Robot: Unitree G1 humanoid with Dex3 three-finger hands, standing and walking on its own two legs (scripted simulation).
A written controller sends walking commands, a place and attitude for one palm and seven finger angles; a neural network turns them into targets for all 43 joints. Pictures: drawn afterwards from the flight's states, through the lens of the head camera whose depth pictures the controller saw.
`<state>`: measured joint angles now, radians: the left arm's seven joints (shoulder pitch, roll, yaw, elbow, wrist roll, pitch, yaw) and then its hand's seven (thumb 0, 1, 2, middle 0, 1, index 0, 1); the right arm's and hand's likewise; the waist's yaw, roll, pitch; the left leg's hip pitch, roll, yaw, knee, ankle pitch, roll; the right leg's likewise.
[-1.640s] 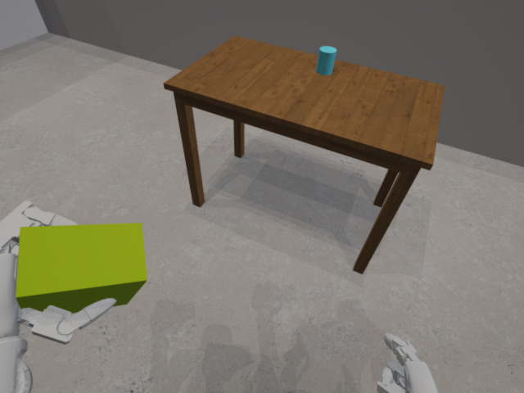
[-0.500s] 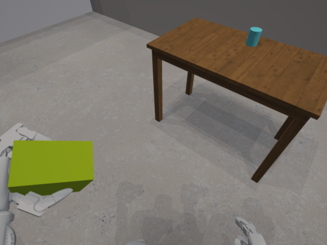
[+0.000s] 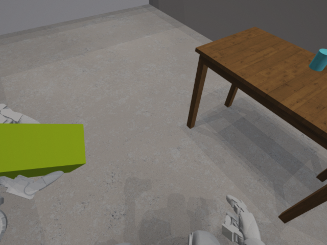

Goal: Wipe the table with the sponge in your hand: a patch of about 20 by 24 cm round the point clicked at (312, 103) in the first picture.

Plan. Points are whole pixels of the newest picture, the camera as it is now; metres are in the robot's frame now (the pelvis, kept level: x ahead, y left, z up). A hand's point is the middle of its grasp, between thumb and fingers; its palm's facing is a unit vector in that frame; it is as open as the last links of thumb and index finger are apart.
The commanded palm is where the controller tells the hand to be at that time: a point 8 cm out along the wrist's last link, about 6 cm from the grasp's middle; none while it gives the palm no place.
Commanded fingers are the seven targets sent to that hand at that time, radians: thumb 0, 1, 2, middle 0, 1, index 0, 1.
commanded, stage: walk to a spot facing it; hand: left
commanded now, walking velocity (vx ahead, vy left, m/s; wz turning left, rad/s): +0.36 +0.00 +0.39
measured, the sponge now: (53, 152) +0.24 +0.21 +0.17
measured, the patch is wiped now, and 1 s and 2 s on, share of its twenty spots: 0.00 0.00 0.00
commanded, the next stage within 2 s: none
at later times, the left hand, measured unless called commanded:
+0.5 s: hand (50, 141) +0.24 +0.21 +0.20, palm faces +0.58 -0.67 -0.46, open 10.7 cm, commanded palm +0.17 +0.24 +0.20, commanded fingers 0.00 0.10 1.30 -1.20 -1.60 -1.20 -1.60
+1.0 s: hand (19, 125) +0.26 +0.26 +0.22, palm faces +0.77 -0.45 -0.44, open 10.7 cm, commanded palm +0.22 +0.27 +0.20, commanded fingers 0.00 0.10 1.30 -1.20 -1.60 -1.20 -1.60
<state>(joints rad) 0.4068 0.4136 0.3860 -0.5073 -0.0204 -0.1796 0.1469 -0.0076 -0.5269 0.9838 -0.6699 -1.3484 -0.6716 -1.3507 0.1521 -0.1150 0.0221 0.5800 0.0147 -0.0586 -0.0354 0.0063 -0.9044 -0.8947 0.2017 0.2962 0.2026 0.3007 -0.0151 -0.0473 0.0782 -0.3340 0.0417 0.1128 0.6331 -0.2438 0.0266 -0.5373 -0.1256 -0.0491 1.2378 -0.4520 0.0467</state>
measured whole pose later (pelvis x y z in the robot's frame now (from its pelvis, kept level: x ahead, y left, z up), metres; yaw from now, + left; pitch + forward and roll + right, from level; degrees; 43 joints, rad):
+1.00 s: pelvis +0.21 -0.05 +0.02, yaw +29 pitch +0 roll -2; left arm 0.50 0.36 0.39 -0.54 -0.03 -0.23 0.13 -0.01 -0.53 0.99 -0.67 -1.35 -0.67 -1.35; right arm 0.26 -0.12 0.04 0.65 0.00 -0.11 -0.04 0.01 -0.90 -0.89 0.21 0.30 0.21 0.30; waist 0.06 0.05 0.01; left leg -0.22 0.05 -0.02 0.47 -0.25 0.00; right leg -0.45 -0.10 -0.12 0.78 -0.36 0.08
